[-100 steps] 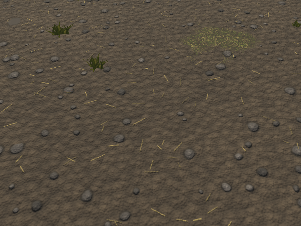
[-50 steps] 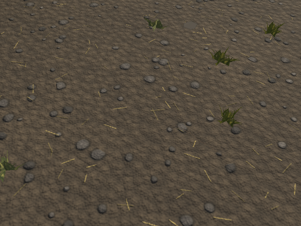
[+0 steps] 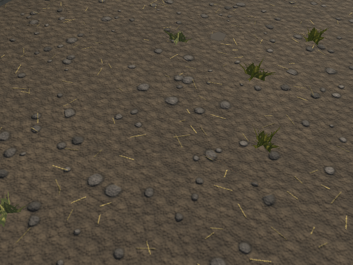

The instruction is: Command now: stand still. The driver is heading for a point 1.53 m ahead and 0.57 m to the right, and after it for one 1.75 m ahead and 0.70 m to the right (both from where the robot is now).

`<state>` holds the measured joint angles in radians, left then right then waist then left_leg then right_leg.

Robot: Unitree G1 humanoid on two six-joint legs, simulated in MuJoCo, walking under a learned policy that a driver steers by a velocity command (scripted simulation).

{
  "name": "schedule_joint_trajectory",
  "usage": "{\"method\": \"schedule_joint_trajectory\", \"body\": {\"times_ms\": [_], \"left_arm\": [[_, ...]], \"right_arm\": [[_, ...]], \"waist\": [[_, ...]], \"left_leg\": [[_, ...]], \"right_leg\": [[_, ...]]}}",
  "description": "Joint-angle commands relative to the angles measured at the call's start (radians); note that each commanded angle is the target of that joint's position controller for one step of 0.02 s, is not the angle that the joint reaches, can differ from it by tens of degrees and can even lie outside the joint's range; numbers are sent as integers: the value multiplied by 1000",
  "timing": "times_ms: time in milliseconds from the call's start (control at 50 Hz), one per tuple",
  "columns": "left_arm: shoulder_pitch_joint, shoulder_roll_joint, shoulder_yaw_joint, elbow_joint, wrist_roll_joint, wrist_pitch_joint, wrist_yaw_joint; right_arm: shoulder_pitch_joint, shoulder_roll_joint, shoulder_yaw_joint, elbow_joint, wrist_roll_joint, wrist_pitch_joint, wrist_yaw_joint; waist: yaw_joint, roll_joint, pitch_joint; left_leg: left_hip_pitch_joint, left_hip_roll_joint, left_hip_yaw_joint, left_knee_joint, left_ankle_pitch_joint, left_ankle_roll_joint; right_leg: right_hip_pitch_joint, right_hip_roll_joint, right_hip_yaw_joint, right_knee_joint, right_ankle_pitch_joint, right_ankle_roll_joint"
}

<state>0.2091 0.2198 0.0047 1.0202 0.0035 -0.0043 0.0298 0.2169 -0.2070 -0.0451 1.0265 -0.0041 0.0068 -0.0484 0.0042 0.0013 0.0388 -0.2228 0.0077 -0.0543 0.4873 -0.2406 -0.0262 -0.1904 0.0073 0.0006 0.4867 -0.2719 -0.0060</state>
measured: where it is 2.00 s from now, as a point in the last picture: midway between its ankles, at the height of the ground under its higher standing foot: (184, 221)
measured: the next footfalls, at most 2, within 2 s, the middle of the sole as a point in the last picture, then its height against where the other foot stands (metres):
right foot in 1.70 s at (204, 259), level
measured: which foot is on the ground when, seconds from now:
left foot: down 0.00-1.00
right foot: down 0.00-1.00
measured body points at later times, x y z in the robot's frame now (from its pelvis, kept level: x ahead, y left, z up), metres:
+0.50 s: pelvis +0.00 +0.00 +0.00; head +0.02 +0.00 +0.45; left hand +0.02 +0.24 -0.15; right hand +0.03 -0.24 -0.16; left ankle +0.01 +0.14 -0.74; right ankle -0.01 -0.12 -0.74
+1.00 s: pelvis +0.01 +0.00 +0.00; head +0.02 +0.00 +0.45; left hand +0.00 +0.24 -0.16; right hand +0.01 -0.24 -0.16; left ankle +0.01 +0.14 -0.74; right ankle -0.01 -0.12 -0.74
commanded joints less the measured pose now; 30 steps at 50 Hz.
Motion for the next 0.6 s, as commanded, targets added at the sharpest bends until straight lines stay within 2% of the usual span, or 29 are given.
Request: {"method": "schedule_joint_trajectory", "body": {"times_ms": [20,280,600], "left_arm": [[25,101,17,-19,-1,-7,4],[68,86,14,21,-2,-5,8],[116,65,11,46,-4,-4,10]], "right_arm": [[23,-101,-16,-11,1,-7,-3],[32,-88,-3,46,3,-5,-3],[59,-73,10,76,5,-6,-3]], "waist": [[0,0,-11],[-1,1,0],[-2,0,12]], "left_leg": [[33,10,-4,-67,134,24],[25,6,7,-72,129,25],[13,3,14,-73,117,26]], "right_leg": [[-47,-32,33,-106,92,-19],[-40,-26,27,-103,104,-16],[-42,-22,24,-100,105,-15]]}}
Keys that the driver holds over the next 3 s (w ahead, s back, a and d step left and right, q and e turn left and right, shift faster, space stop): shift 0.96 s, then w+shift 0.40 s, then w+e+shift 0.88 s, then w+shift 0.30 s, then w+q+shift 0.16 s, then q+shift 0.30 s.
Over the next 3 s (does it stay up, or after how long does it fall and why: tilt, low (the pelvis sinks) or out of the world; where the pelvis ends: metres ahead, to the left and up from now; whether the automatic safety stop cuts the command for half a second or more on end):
stays up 1.20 -0.57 -0.02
